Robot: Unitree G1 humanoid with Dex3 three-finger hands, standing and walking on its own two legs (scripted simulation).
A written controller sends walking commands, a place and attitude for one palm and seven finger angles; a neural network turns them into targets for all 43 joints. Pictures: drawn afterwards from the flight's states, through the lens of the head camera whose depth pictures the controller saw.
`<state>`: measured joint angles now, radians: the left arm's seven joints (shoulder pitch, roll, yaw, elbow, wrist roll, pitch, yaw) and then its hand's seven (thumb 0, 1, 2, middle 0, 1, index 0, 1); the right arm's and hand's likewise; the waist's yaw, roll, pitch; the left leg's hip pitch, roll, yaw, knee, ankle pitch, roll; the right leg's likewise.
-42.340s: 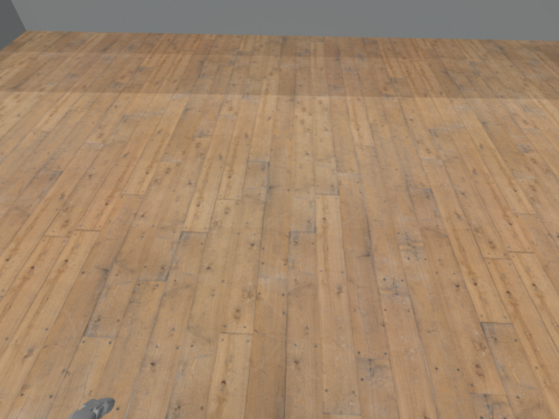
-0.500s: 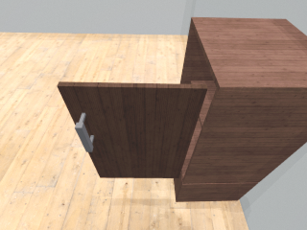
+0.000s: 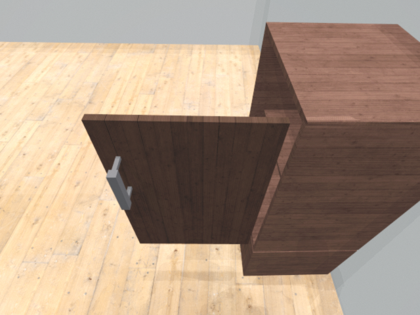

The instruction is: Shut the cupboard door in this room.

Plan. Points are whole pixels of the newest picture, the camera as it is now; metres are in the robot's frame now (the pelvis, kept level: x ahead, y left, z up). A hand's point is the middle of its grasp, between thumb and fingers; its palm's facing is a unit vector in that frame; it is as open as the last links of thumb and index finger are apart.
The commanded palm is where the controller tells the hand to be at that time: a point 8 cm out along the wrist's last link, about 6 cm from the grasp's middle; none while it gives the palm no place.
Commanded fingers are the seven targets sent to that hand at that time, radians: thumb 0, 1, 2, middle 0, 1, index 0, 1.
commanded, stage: look again from close up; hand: left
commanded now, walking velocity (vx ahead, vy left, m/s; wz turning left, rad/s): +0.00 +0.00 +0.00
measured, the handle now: (122, 184) +0.39 +0.23 -0.02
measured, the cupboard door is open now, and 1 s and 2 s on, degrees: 89 89 89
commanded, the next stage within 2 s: come to a stop and stand still in 0.40 s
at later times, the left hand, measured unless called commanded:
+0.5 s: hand out of the picture -0.03 +0.18 -0.18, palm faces +0.03 -0.98 -0.19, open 7.3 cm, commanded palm none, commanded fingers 0.00 0.90 0.90 -0.20 -0.30 -0.20 -0.30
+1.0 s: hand out of the picture -0.05 +0.22 -0.19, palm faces +0.02 -0.98 -0.20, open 7.3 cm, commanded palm none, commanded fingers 0.00 0.90 0.90 -0.20 -0.30 -0.20 -0.30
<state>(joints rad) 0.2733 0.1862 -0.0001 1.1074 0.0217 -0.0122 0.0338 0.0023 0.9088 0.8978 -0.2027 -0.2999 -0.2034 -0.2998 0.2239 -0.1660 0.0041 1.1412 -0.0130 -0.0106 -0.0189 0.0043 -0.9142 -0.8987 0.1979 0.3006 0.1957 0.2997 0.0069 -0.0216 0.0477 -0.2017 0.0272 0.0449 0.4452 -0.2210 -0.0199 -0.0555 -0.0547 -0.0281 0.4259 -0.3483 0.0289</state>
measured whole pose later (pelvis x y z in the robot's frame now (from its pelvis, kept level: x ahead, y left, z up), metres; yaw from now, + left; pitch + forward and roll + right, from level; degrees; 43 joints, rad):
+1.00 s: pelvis -0.06 +0.04 -0.01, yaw +1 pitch -2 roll -1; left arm 0.32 0.20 -0.01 1.01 0.03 0.01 0.04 0.00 0.91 0.90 -0.20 -0.30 -0.20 -0.30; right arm 0.26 -0.17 -0.01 1.01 -0.02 0.01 0.00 0.00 -0.92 -0.90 0.20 0.30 0.20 0.30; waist 0.00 -0.02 0.02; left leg -0.33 0.00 0.04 0.54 -0.18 0.04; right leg -0.17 -0.06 0.00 0.52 -0.32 0.03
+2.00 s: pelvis -0.04 +0.03 +0.00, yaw +0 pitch -1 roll +0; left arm 0.32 0.17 -0.02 1.07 0.02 -0.01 0.04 0.00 0.91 0.90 -0.20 -0.30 -0.20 -0.30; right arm 0.25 -0.16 0.00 1.11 -0.01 -0.01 0.00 0.01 -0.92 -0.90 0.20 0.30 0.20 0.30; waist 0.00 -0.03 0.03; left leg -0.27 0.00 0.05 0.46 -0.16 0.03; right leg -0.12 -0.05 0.05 0.44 -0.29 0.06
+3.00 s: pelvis -0.05 +0.01 -0.10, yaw +1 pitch +15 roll -2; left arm 0.53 0.23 0.22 -0.13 -0.32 -0.37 -0.22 0.02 0.90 0.90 -0.85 -1.01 -0.85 -1.01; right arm 0.29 -0.19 -0.04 0.58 0.02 -0.20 -0.06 0.02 -0.90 -0.90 0.20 0.30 0.20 0.30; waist 0.02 0.04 -0.16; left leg -1.00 0.06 -0.03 1.19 -0.46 -0.02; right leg -0.83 0.00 -0.05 1.19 -0.62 0.01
